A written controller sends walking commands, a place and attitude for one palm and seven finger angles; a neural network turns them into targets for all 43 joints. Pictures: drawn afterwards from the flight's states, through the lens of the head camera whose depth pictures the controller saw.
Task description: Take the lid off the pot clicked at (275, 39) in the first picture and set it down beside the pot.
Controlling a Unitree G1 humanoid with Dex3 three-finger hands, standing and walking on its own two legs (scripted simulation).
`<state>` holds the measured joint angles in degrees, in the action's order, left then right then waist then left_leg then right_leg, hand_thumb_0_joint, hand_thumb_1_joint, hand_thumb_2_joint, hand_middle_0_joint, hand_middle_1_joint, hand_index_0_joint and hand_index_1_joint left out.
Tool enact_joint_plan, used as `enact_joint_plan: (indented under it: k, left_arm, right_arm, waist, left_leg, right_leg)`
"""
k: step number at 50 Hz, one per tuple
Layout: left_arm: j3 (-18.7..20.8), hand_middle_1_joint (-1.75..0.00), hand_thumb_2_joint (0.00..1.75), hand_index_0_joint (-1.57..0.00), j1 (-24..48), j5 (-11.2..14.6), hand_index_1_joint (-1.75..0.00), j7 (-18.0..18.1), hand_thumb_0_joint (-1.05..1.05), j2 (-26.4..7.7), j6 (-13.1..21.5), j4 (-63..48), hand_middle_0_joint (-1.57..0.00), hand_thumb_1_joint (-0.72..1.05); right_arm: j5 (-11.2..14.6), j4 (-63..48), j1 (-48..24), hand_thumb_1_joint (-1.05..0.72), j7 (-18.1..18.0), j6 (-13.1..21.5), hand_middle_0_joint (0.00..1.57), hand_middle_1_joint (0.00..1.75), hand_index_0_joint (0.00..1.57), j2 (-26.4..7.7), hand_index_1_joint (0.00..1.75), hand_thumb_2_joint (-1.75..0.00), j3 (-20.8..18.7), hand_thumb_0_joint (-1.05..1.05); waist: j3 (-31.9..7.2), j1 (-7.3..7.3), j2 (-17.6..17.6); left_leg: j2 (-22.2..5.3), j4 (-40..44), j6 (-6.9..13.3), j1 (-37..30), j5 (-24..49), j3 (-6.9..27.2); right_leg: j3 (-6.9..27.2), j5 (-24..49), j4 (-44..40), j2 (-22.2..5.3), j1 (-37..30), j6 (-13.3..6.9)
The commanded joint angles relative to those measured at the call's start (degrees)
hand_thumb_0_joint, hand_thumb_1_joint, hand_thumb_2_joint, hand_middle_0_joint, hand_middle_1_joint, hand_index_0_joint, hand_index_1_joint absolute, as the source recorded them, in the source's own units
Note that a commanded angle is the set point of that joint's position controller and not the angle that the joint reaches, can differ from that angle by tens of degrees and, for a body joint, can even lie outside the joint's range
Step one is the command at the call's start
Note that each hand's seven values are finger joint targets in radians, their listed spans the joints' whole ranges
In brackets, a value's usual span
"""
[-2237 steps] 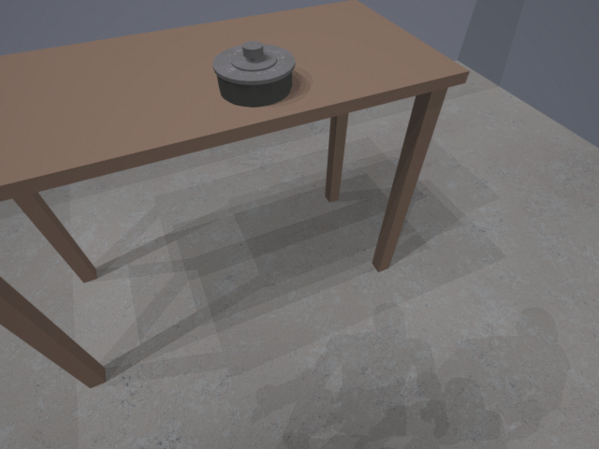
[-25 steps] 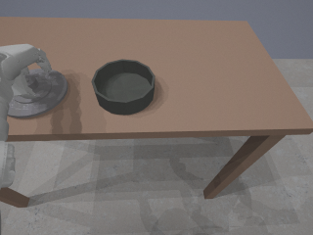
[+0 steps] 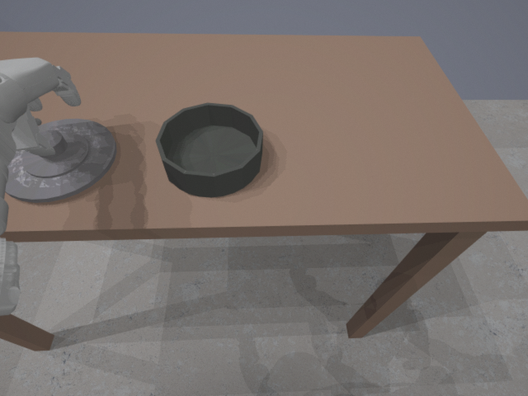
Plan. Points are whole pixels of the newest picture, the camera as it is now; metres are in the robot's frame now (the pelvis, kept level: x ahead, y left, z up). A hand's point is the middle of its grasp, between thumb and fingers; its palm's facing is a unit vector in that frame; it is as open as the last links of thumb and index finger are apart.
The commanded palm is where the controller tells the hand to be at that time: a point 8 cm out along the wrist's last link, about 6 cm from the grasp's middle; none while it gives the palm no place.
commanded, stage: raise the empty hand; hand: left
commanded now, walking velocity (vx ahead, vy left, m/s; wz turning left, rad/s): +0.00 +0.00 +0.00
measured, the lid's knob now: (49, 144) +0.46 +0.31 +0.12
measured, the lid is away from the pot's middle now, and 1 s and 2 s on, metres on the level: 0.24 0.24 0.24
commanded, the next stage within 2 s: draw the hand back to the body in 1.02 s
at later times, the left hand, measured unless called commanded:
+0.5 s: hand (11, 85) +0.46 +0.31 +0.22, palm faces -0.25 -0.08 -0.97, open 11.0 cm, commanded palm +0.45 +0.30 +0.29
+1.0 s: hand out of the picture +0.45 +0.31 +0.28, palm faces -0.15 -0.06 -0.99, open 11.0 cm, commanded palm +0.44 +0.30 +0.33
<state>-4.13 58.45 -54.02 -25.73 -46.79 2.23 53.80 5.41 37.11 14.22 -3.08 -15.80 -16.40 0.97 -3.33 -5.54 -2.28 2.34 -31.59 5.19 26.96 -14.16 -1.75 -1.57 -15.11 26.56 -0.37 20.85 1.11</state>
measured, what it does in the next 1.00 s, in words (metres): stands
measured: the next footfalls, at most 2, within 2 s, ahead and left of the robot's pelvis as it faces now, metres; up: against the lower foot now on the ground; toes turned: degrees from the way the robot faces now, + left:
none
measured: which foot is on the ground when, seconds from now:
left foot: down 0.00-1.00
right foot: down 0.00-1.00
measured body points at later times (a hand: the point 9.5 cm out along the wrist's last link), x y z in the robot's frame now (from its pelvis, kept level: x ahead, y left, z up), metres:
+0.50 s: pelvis +0.00 -0.01 +0.00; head +0.05 +0.00 +0.45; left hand +0.47 +0.31 +0.28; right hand +0.07 -0.28 -0.12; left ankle +0.01 +0.06 -0.73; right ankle -0.03 -0.15 -0.73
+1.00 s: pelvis +0.00 -0.01 +0.01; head +0.04 -0.02 +0.45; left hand +0.45 +0.31 +0.34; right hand +0.10 -0.27 -0.12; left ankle +0.01 +0.06 -0.73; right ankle -0.03 -0.15 -0.73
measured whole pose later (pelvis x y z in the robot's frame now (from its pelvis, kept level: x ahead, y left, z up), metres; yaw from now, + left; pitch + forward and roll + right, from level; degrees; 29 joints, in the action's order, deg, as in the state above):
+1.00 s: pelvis +0.00 -0.01 +0.01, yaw +2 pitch +7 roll -2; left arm -9.2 72.8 -55.8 -30.8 -48.9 -8.8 54.1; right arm 5.7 37.5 12.0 -2.8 -13.4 -16.5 2.7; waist -2.8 -4.2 -2.6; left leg 2.9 -27.4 4.3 22.8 -11.8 -0.4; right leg -2.7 -14.1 24.0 -0.7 17.0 0.7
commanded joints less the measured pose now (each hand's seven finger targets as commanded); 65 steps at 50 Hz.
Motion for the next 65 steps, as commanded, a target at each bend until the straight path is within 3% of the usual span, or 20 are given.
enact_joint_plan:
  k: [1, 3, 4, 7, 9, 12, 19, 22, 25, 28, 33, 37, 39, 41, 44, 50, 54, 57, 59, 65]
  left_arm:
    - [4.2, -0.54, 0.95, -0.52, 28.3, 0.6, -0.54, 1.1, 0.00, -16.6, -1.4, -7.6, -0.52, -0.16]
    - [3.4, -0.54, 0.95, -0.52, 30.6, 0.5, -0.54, 0.8, 0.00, -16.7, -1.8, -7.0, -0.52, -0.16]
    - [4.6, -0.54, 0.95, -0.52, 33.8, -0.2, -0.54, 1.1, 0.00, -19.0, -1.7, -10.8, -0.52, -0.16]
    - [1.0, -0.54, 0.95, -0.52, 35.6, -0.6, -0.54, 0.5, 0.00, -14.5, -2.1, -10.2, -0.52, -0.16]
    - [3.4, -0.54, 0.95, -0.52, 34.1, -0.2, -0.54, 0.4, 0.00, -16.9, -2.2, -11.5, -0.52, -0.16]
    - [0.1, -0.54, 0.95, -0.52, 33.7, -0.1, -0.54, -0.4, 0.00, -13.5, -3.5, -4.8, -0.52, -0.16]
    - [3.0, -0.54, 0.95, -0.52, 38.2, -1.3, -0.54, -0.3, 0.00, -18.4, -4.0, -8.1, -0.52, -0.16]
    - [0.1, -0.54, 0.95, -0.52, 38.5, -1.2, -0.54, -0.8, 0.00, -15.0, -4.8, -6.5, -0.52, -0.16]
    - [3.3, -0.54, 0.95, -0.52, 39.0, -1.6, -0.54, -0.7, 0.00, -19.1, -4.9, -10.6, -0.52, -0.16]
    - [2.6, -0.54, 0.95, -0.52, 35.3, -1.2, -0.54, -1.3, 0.00, -17.9, -6.0, -7.7, -0.52, -0.16]
    - [3.2, -0.54, 0.95, -0.52, 37.4, -1.1, -0.54, -1.7, 0.00, -19.1, -7.1, -13.8, -0.52, -0.16]
    - [3.3, -0.54, 0.95, -0.52, 36.8, -1.6, -0.54, -2.2, 0.00, -19.4, -8.7, -10.4, -0.52, -0.16]
    - [3.6, -0.54, 0.95, -0.52, 40.4, -1.7, -0.54, -2.2, 0.00, -20.5, -8.9, -15.8, -0.52, -0.16]
    - [0.5, -0.54, 0.95, -0.52, 40.2, -2.0, -0.54, -2.4, 0.00, -16.3, -9.7, -13.8, -0.52, -0.16]
    - [1.6, -0.54, 0.95, -0.52, 40.0, -2.3, -0.54, -2.7, 0.00, -18.1, -10.5, -11.1, -0.52, -0.16]
    - [-3.1, -0.54, 0.95, -0.52, 43.0, -3.1, -0.54, -2.9, 0.00, -13.0, -11.2, -6.3, -0.52, -0.16]
    - [-1.1, -0.54, 0.95, -0.52, 45.7, -3.7, -0.54, -2.4, 0.00, -15.9, -10.7, -10.7, -0.52, -0.16]
    - [-1.1, -0.54, 0.95, -0.52, 40.8, -3.5, -0.54, -2.8, 0.00, -15.5, -10.9, -5.0, -0.52, -0.16]
    - [-0.5, -0.54, 0.95, -0.52, 39.6, -3.0, -0.54, -2.8, 0.00, -15.7, -10.6, -8.9, -0.52, -0.16]
    - [7.4, -0.54, 0.95, -0.52, 32.9, -1.6, -0.54, -2.6, 0.00, -23.2, -10.5, -19.5, -0.52, -0.16]
  right_arm:
    - [-0.3, -5.0, 0.6, -0.90, -1.0, 1.2, 0.20, 0.30, 0.20, -9.9, 0.30, -0.90, -2.5, 0.00]
    - [0.0, -5.0, 0.2, -0.90, -1.4, 1.3, 0.20, 0.30, 0.20, -10.3, 0.30, -0.90, -2.3, 0.00]
    - [-0.1, -5.1, 0.0, -0.90, -1.3, 1.2, 0.20, 0.30, 0.20, -10.1, 0.30, -0.90, -2.4, 0.00]
    - [-0.1, -4.8, 0.0, -0.90, -1.3, 1.6, 0.20, 0.30, 0.20, -9.6, 0.30, -0.90, -2.5, 0.00]
    - [-0.3, -5.2, -0.2, -0.90, -1.1, 1.8, 0.20, 0.30, 0.20, -9.7, 0.30, -0.90, -2.5, 0.00]
    - [0.0, -4.4, 0.0, -0.90, -1.2, 1.6, 0.20, 0.30, 0.20, -9.6, 0.30, -0.90, -2.1, 0.00]
    - [-0.2, -4.6, -0.4, -0.90, -1.3, 2.5, 0.20, 0.30, 0.20, -9.8, 0.30, -0.90, -1.9, 0.00]
    - [-0.1, -4.3, -0.2, -0.90, -1.3, 2.5, 0.20, 0.30, 0.20, -9.5, 0.30, -0.90, -2.0, 0.00]
    - [-0.3, -5.0, -0.7, -0.90, -1.0, 2.8, 0.20, 0.30, 0.20, -9.8, 0.30, -0.90, -2.0, 0.00]
    - [0.1, -5.1, -0.5, -0.90, -0.8, 2.9, 0.20, 0.30, 0.20, -10.0, 0.30, -0.90, -1.9, 0.00]
    - [0.1, -5.8, -1.6, -0.90, -0.4, 3.1, 0.20, 0.30, 0.20, -10.1, 0.30, -0.90, -1.9, 0.00]
    - [0.0, -5.4, -1.3, -0.90, -0.5, 3.0, 0.20, 0.30, 0.20, -9.8, 0.30, -0.90, -1.7, 0.00]
    - [0.0, -5.9, -2.1, -0.90, -0.3, 3.2, 0.20, 0.30, 0.20, -9.8, 0.30, -0.90, -1.6, 0.00]
    - [0.0, -5.5, -2.0, -0.90, -0.3, 3.4, 0.20, 0.30, 0.20, -9.3, 0.30, -0.90, -1.6, 0.00]
    - [0.0, -5.3, -2.1, -0.90, -0.4, 3.6, 0.20, 0.30, 0.20, -9.6, 0.30, -0.90, -1.2, 0.00]
    - [-0.1, -4.2, -2.0, -0.90, -0.7, 4.2, 0.20, 0.30, 0.20, -9.3, 0.30, -0.90, -1.0, 0.00]
    - [-0.5, -4.7, -2.2, -0.90, -0.5, 4.6, 0.20, 0.30, 0.20, -9.2, 0.30, -0.90, -1.0, 0.00]
    - [-0.2, -4.8, -2.2, -0.90, -0.7, 4.2, 0.20, 0.30, 0.20, -9.2, 0.30, -0.90, -0.8, 0.00]
    - [-0.1, -5.7, -3.0, -0.90, -0.5, 4.1, 0.20, 0.30, 0.20, -9.3, 0.30, -0.90, -0.9, 0.00]
    - [-0.1, -8.3, -4.9, -0.90, -0.2, 4.0, 0.20, 0.30, 0.20, -9.4, 0.30, -0.90, -1.1, 0.00]
  waist:
    - [-21.0, -0.29, -2.7]
    - [-19.9, -0.15, -2.6]
    - [-23.6, 0.14, -3.7]
    - [-22.3, -0.70, -5.0]
    - [-23.9, 0.08, -5.2]
    - [-18.2, -0.62, -1.5]
    - [-23.1, 0.18, -3.6]
    - [-20.4, -0.28, -3.4]
    - [-24.9, 0.63, -4.9]
    - [-21.1, 0.53, -4.2]
    - [-23.4, 0.81, -6.8]
    - [-20.6, 0.75, -2.5]
    - [-24.6, 1.18, -5.6]
    - [-22.8, 0.28, -5.1]
    - [-20.6, 0.76, -3.1]
    - [-18.1, -0.25, -1.7]
    - [-23.6, 0.58, -3.6]
    - [-18.7, 0.62, -1.2]
    - [-20.3, 1.33, -1.4]
    - [-25.2, 3.53, -2.7]
  left_leg:
    - [-1.2, 1.7, -0.8, -22.0, 24.4, 4.7]
    - [-1.1, 2.4, -0.8, -20.9, 21.7, 4.0]
    - [-1.2, 2.6, -0.9, -22.3, 22.1, 4.4]
    - [-1.2, 2.6, -1.0, -24.2, 21.8, 5.0]
    - [-1.3, 2.3, -1.2, -25.2, 24.2, 5.4]
    - [-0.9, 3.5, -1.0, -20.4, 17.6, 4.4]
    - [-0.8, 3.6, -0.9, -22.4, 20.7, 4.5]
    - [-0.7, 4.0, -0.8, -21.7, 19.6, 4.3]
    - [-0.9, 3.2, -0.8, -24.1, 25.1, 4.7]
    - [-1.1, 3.3, -0.9, -22.4, 25.8, 4.2]
    - [-1.4, 3.0, -1.1, -25.1, 31.0, 4.7]
    - [-1.1, 4.2, -0.8, -22.4, 24.4, 4.2]
    - [-1.3, 4.2, -1.1, -24.9, 27.5, 4.7]
    - [-1.3, 3.7, -1.1, -26.2, 28.8, 5.2]
    - [-1.2, 5.1, -1.3, -23.4, 23.3, 4.5]
    - [-0.8, 5.8, -1.1, -22.4, 18.5, 4.3]
    - [-0.6, 5.4, -1.1, -24.0, 22.3, 4.3]
    - [-0.7, 5.8, -1.0, -20.7, 19.7, 3.5]
    - [-1.0, 5.9, -1.0, -21.1, 21.1, 3.4]
    - [-1.0, 4.4, -0.2, -22.6, 28.6, 3.3]
  right_leg:
    - [-1.3, 11.4, -2.0, 4.1, 1.3, -3.7]
    - [-1.3, 11.6, -2.2, 3.7, 0.5, -3.9]
    - [-0.9, 11.5, -1.9, 3.6, -0.6, -3.8]
    - [-1.2, 9.7, -2.5, 3.8, 2.1, -3.9]
    - [-1.0, 10.6, -2.2, 3.8, 0.9, -4.0]
    - [-1.5, 9.0, -2.9, 3.8, 1.1, -3.9]
    - [-0.7, 11.3, -2.8, 3.5, -2.1, -3.9]
    - [-1.1, 10.7, -3.4, 3.5, -0.9, -4.0]
    - [-0.6, 13.1, -2.8, 3.5, -2.7, -4.0]
    - [-1.0, 13.6, -3.2, 3.4, -2.4, -4.0]
    - [-0.9, 15.0, -3.2, 3.3, -2.6, -4.1]
    - [-1.0, 12.6, -3.9, 3.3, -3.3, -3.7]
    - [-0.6, 13.5, -3.5, 3.1, -4.2, -3.8]
    - [-1.1, 12.5, -3.9, 3.3, -1.5, -3.8]
    - [-1.0, 11.1, -4.3, 3.0, -3.0, -3.8]
    - [-1.3, 9.5, -4.8, 2.9, -1.6, -3.9]
    - [-0.6, 12.2, -4.1, 2.7, -4.4, -4.0]
    - [-1.0, 11.8, -4.2, 2.6, -4.2, -3.8]
    - [-0.7, 12.7, -3.7, 2.4, -5.7, -3.7]
    - [0.5, 18.2, -2.9, 2.0, -10.9, -3.5]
